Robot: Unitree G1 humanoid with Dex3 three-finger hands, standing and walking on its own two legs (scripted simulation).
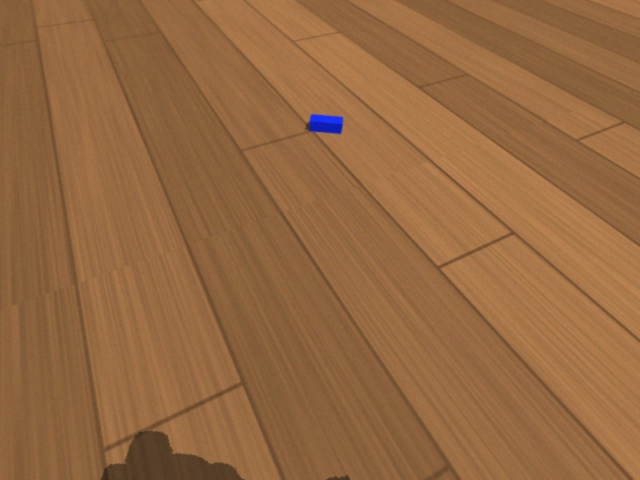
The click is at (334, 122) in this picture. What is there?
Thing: lying carton
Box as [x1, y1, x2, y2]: [309, 114, 342, 133]
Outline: 311,114 309,121 309,130 340,133 342,117
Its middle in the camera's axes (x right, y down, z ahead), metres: +0.04 -0.67 +2.23
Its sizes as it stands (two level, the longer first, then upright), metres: 0.181 0.074 0.063
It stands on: the floor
